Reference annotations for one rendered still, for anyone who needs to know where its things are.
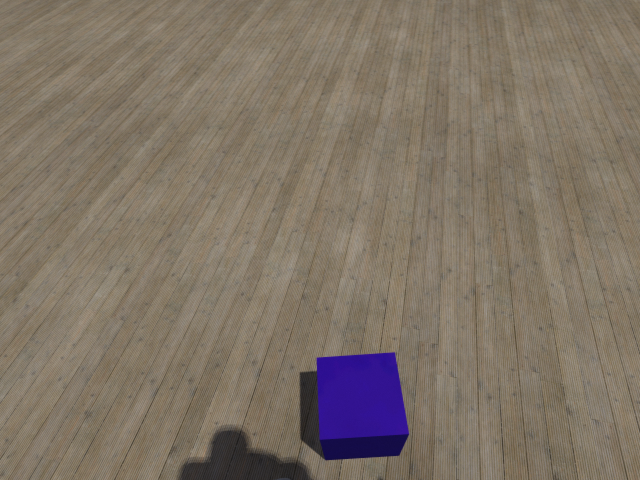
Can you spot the carton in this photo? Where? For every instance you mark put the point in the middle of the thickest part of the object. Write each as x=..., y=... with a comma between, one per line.
x=361, y=408

